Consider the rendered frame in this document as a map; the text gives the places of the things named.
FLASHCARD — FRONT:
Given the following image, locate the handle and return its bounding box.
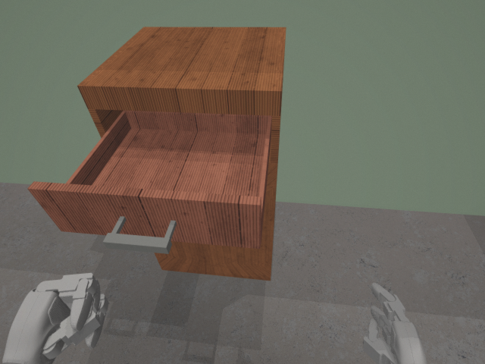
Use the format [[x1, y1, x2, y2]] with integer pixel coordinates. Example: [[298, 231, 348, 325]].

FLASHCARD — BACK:
[[103, 216, 177, 254]]

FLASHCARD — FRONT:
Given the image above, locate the drawer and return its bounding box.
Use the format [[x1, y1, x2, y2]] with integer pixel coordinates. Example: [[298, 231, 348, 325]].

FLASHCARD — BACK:
[[27, 111, 272, 249]]

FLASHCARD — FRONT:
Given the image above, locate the robot right hand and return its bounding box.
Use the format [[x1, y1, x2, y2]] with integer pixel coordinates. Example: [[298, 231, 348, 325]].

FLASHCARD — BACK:
[[364, 283, 427, 364]]

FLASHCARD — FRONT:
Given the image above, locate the robot left hand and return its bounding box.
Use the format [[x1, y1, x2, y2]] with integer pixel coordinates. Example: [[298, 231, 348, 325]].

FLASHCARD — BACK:
[[2, 273, 109, 364]]

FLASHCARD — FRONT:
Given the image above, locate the cabinet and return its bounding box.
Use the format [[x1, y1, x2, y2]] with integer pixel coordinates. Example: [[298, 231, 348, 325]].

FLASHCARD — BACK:
[[77, 27, 286, 281]]

